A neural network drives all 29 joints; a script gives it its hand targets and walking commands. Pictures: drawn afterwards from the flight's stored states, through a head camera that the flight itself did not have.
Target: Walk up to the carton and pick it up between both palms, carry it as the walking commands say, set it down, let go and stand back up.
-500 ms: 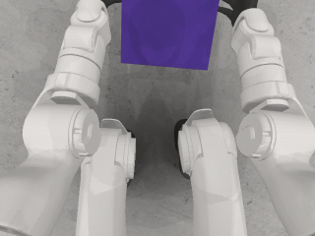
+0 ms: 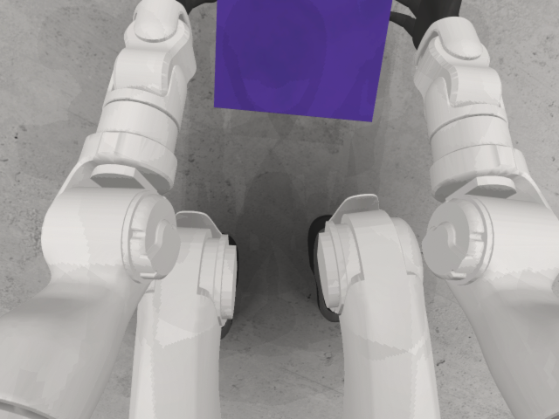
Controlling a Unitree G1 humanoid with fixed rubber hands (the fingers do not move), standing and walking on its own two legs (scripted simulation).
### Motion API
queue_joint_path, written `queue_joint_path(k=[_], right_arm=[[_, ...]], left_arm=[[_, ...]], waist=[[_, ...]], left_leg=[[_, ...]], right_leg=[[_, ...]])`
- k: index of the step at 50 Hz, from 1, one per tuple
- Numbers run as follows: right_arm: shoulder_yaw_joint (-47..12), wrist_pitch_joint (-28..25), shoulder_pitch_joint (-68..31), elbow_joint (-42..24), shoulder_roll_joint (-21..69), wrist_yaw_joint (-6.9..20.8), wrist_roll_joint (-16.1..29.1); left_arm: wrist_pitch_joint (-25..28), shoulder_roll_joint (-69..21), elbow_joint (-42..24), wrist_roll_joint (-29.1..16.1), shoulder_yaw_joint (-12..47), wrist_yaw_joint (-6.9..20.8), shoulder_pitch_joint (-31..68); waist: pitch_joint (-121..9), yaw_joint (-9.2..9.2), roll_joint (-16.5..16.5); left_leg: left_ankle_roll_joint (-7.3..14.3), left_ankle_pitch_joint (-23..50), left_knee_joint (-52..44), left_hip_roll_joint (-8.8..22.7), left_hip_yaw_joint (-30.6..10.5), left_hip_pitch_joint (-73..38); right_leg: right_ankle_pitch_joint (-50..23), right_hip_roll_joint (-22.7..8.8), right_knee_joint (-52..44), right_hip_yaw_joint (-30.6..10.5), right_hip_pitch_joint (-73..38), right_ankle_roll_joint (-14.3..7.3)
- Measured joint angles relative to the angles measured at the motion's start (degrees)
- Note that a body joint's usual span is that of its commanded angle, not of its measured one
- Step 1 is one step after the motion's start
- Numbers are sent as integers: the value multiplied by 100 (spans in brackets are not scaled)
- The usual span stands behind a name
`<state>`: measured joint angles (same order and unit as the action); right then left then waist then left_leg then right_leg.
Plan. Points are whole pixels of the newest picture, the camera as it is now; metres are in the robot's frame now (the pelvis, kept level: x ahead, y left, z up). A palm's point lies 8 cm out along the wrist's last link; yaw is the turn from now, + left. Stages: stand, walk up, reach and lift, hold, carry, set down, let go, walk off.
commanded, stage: set down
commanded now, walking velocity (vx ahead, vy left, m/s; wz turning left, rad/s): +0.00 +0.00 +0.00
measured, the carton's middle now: (297, 23) +0.53 -0.07 -0.26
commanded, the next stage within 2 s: none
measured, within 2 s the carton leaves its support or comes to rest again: neither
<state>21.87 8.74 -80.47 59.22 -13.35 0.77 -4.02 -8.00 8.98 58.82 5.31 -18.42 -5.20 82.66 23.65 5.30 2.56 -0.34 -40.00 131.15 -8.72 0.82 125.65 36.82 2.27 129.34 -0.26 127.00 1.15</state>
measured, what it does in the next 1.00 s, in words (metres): stands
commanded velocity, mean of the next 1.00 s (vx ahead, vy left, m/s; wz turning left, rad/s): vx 0.00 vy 0.00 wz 0.00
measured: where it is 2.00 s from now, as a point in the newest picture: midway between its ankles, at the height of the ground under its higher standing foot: (274, 294)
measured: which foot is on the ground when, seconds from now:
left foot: down 0.00-1.00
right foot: down 0.00-1.00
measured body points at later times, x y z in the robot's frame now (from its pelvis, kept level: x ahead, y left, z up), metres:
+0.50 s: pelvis -0.01 +0.00 +0.00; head +0.36 -0.03 +0.24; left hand +0.54 +0.09 -0.20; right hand +0.50 -0.23 -0.20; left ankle +0.08 +0.10 -0.33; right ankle +0.10 -0.12 -0.33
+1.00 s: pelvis -0.02 -0.01 +0.02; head +0.34 -0.04 +0.29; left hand +0.57 +0.09 -0.12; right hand +0.52 -0.25 -0.13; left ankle +0.08 +0.10 -0.33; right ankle +0.10 -0.12 -0.33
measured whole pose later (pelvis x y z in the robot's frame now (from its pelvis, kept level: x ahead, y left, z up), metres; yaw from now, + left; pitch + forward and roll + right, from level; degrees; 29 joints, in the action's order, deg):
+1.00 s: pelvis -0.02 -0.01 +0.02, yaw -1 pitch +37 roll +0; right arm 11.4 4.9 -80.6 60.1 -19.1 -5.8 8.9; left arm -7.2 17.2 58.4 -7.6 -5.5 -8.7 82.7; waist 17.8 4.3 1.7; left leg 0.0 -35.5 124.2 -4.3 0.9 125.9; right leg 31.0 1.6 122.1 1.0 128.2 -0.7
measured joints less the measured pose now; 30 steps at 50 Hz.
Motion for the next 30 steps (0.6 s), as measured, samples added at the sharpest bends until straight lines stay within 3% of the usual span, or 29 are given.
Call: queue_joint_path(k=[16,24,30], right_arm=[[1,-342,-126,387,-52,-84,33],[-566,-713,-107,744,-353,-417,760],[-965,-762,-235,1038,-684,-406,1282]], left_arm=[[256,178,365,-175,378,-17,144],[402,575,599,-885,1130,-184,135],[404,963,833,-1377,1494,-121,262]], waist=[[128,-11,-64],[236,-47,-132],[134,-78,-168]], left_leg=[[-37,84,-32,59,-19,-34],[-46,194,-96,154,-45,-36],[-29,302,-116,264,-20,77]], right_leg=[[-87,-7,-31,37,-30,-27],[-235,-41,-117,108,-16,-83],[-375,-112,-144,162,119,-175]])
